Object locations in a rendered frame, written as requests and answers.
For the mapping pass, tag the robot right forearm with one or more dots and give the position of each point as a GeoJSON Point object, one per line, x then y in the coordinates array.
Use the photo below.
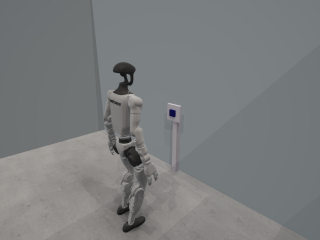
{"type": "Point", "coordinates": [141, 147]}

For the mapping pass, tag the button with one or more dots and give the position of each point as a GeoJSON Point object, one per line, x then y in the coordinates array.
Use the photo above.
{"type": "Point", "coordinates": [172, 113]}

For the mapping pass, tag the robot right foot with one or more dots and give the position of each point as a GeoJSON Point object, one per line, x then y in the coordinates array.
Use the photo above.
{"type": "Point", "coordinates": [137, 222]}

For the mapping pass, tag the left robot upper arm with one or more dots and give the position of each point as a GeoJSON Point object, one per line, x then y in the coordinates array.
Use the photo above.
{"type": "Point", "coordinates": [107, 112]}

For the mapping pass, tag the robot left forearm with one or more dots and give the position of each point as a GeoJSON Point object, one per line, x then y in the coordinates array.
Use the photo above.
{"type": "Point", "coordinates": [110, 130]}

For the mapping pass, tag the robot left thigh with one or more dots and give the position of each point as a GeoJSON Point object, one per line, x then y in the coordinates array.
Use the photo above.
{"type": "Point", "coordinates": [128, 175]}

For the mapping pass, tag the panel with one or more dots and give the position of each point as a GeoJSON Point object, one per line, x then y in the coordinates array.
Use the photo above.
{"type": "Point", "coordinates": [175, 133]}

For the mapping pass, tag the right robot upper arm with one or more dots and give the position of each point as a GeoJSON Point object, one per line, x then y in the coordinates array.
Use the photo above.
{"type": "Point", "coordinates": [135, 104]}

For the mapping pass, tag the robot left hand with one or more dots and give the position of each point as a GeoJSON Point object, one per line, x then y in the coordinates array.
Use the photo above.
{"type": "Point", "coordinates": [110, 144]}

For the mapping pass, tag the robot right hand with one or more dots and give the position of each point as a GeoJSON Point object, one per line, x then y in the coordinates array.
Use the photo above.
{"type": "Point", "coordinates": [150, 169]}

